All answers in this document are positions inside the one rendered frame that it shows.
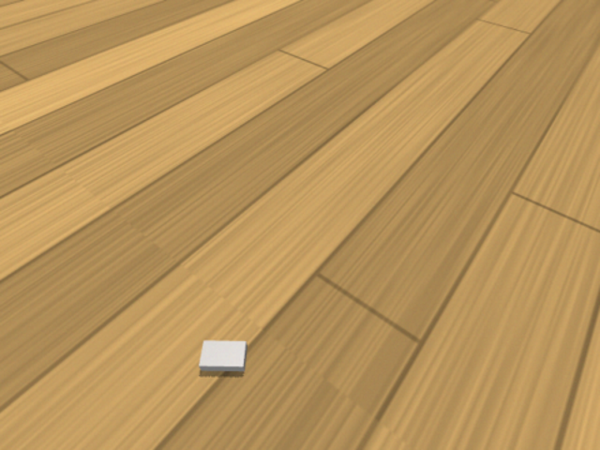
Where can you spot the small box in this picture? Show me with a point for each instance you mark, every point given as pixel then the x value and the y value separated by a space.
pixel 218 355

